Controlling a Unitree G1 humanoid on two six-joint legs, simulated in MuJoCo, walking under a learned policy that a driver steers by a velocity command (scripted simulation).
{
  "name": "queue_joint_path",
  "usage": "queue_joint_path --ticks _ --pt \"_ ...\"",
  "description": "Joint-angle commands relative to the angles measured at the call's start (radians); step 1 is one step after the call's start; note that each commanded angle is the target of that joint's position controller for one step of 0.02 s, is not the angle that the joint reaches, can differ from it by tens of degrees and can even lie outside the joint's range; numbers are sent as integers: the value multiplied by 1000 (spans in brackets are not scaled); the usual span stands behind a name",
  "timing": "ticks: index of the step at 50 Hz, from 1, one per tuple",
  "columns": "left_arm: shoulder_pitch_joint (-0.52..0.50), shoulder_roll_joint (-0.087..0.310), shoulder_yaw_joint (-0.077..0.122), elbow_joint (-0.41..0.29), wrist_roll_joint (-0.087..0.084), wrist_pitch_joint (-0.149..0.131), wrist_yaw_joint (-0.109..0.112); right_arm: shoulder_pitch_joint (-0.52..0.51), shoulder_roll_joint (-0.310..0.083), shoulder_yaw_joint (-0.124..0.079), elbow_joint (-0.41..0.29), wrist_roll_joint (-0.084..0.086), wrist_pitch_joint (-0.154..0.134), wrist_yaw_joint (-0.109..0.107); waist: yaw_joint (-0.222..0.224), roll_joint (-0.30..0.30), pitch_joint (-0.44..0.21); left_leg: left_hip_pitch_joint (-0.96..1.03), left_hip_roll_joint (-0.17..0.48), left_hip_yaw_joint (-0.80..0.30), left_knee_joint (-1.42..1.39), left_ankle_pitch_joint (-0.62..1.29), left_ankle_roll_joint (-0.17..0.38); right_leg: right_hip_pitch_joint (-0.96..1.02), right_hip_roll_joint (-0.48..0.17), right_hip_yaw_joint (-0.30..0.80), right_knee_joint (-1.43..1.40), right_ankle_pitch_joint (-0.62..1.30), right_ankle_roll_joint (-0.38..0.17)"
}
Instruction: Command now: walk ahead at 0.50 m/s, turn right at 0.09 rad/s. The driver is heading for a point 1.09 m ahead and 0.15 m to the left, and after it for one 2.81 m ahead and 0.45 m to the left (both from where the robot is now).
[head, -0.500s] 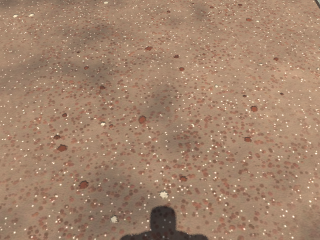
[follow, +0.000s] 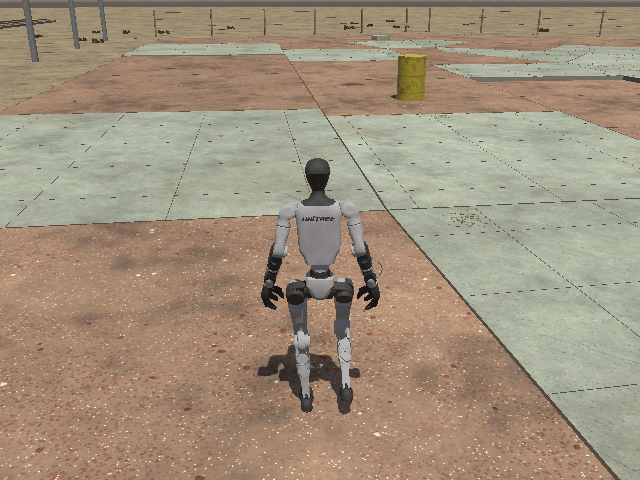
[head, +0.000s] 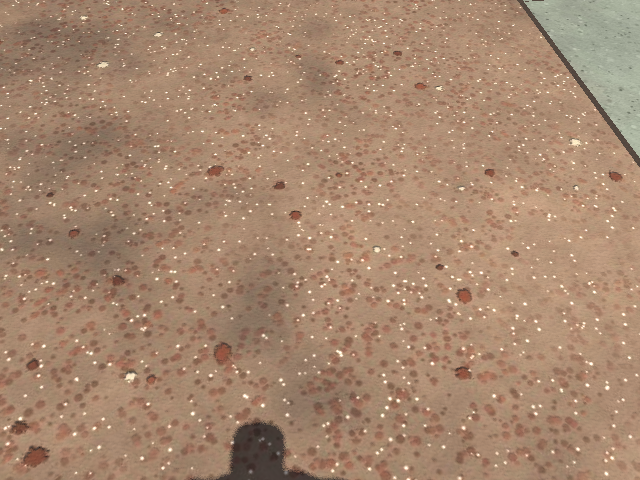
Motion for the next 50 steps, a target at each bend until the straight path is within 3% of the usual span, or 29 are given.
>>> queue_joint_path --ticks 1,6,10,12,14,15,16,17,18,19,20,21,23,25,29,32,35,38,40,41,42,43,44,46,47,48,50 --pt "27 26 1 -44 8 10 -15 60 -92 -14 -16 9 -24 0 22 107 -9 70 271 -238 -204 246 128 -133 -61 -22 -45 73 24" --pt "-203 5 -21 -120 -4 6 -22 145 -91 -9 17 11 -19 0 -28 109 32 89 224 -146 -224 349 98 -152 -69 -92 -327 244 49" --pt "-308 11 -28 -151 -12 1 -17 205 -107 -10 41 5 -15 -7 -58 117 39 178 253 -135 -196 410 94 -112 -41 -116 -476 273 31" --pt "-327 24 -24 -163 -12 -3 -14 211 -114 -11 51 0 -10 -13 -51 118 45 235 283 -141 -163 464 92 -98 -32 -113 -518 226 9" --pt "-276 40 -15 -151 -9 -11 -7 190 -127 -14 54 -2 -5 -20 -15 121 21 267 293 -127 -74 641 76 0 2 -121 -567 154 -22" --pt "-186 54 -6 -121 -7 -17 0 180 -135 -16 55 -2 -1 -21 24 120 -26 271 282 -112 34 751 64 113 33 -132 -603 135 -42" --pt "-32 75 7 -67 1 -27 9 169 -130 -13 54 2 4 -21 88 89 -109 219 244 -76 210 746 45 309 47 -137 -659 168 -68" --pt "142 141 27 -32 26 -36 22 158 -103 -3 24 10 4 -19 150 24 -224 28 203 -45 471 468 26 567 -127 46 -665 106 -120" --pt "202 239 52 -24 37 -31 23 285 15 21 4 48 7 -12 99 -213 -350 -340 26 16 850 -260 -18 844 -433 521 -745 54 -258" --pt "157 184 47 -30 -8 -16 16 233 -105 -10 23 16 14 -20 101 -63 -304 -427 44 -108 943 -331 -2 750 -411 594 -819 -17 -245" --pt "46 129 29 -43 -16 -17 13 148 -102 -16 -3 12 13 -16 57 -28 -142 -451 92 -128 926 -238 5 596 -367 420 -848 -10 -206" --pt "-9 76 16 -47 -14 -26 9 112 -79 -11 -7 13 12 -11 34 -2 -70 -419 127 -128 871 -172 4 474 -322 307 -894 66 -171" --pt "-26 32 4 -27 -17 -42 17 123 -56 -13 6 -9 37 0 -14 -34 -17 -337 159 -125 797 -125 -9 342 -246 143 -947 150 -102" --pt "15 36 4 -7 -21 -62 20 123 -36 -14 8 -14 59 13 -28 -28 -18 -322 157 -116 785 -94 -18 324 -233 73 -970 235 -91" --pt "56 56 5 9 -28 -72 32 29 -28 -18 -31 -15 78 15 -45 -21 9 -402 149 -70 715 2 -49 344 -221 -108 -911 747 -79" --pt "57 53 -1 11 -28 -57 42 -71 -7 -5 -71 -8 77 20 -30 -55 15 -362 129 -10 522 108 -52 331 -179 -212 -875 815 -53" --pt "101 72 2 25 -31 -43 56 -144 2 6 -101 -12 79 24 3 -59 -1 -314 98 44 368 163 -38 394 -190 -248 -820 854 -51" --pt "107 93 12 29 -28 -25 68 -120 -27 -1 -112 -24 76 23 -7 -73 -30 -260 66 64 312 60 0 462 -228 -253 -697 954 -56" --pt "88 110 21 19 -29 -10 74 -47 -54 -14 -101 -29 68 18 -34 -69 -70 -183 28 69 254 -14 39 482 -239 -252 -529 991 -55" --pt "72 118 26 11 -31 -1 72 28 -68 -23 -83 -33 56 13 -72 -32 -111 -91 12 59 158 49 62 460 -223 -263 -366 904 -36" --pt "81 132 32 -8 -34 3 67 97 -141 -44 -80 -38 41 2 -114 74 -175 77 119 -88 91 413 111 324 -168 -275 -107 597 14" --pt "155 32 15 -52 -27 10 58 70 -257 -75 -94 -22 47 -9 -23 263 -238 297 409 -430 197 1131 264 17 25 -261 208 -360 65" --pt "151 50 12 -58 -19 28 54 113 -267 -83 -103 27 65 -9 -69 181 -368 323 465 -572 110 959 378 -56 44 -52 306 -375 77" --pt "27 64 15 -81 -18 36 53 -38 -161 -57 -136 22 96 -21 -36 55 -122 74 378 -462 -10 497 308 -124 -27 -19 236 -231 85" --pt "-4 75 20 -91 -11 39 55 -71 -126 -47 -140 19 103 -25 -14 38 -63 1 321 -418 -41 411 255 -112 -42 -15 158 -179 89" --pt "11 76 22 -92 -1 51 55 -87 -111 -43 -146 18 106 -28 5 56 -59 -48 277 -373 -56 363 224 -68 -48 -15 103 -141 94" --pt "38 51 17 -89 1 75 53 -85 -130 -48 -150 5 98 -22 16 68 -98 -73 235 -341 -52 374 196 -18 -25 -24 58 -108 99"
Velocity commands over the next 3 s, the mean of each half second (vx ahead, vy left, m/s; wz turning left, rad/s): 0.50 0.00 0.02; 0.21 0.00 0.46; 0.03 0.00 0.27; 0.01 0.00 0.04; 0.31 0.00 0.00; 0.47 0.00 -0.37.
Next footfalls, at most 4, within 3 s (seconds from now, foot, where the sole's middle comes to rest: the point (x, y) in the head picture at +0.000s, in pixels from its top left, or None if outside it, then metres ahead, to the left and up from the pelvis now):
0.34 right None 0.34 -0.12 -0.78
0.84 left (299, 461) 0.52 0.05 -0.78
1.36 right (393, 463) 0.52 -0.14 -0.78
1.60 left None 0.42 0.05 -0.78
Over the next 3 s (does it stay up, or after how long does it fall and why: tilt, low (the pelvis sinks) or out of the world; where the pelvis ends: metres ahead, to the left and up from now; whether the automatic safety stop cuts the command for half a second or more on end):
stays up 0.81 0.07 0.00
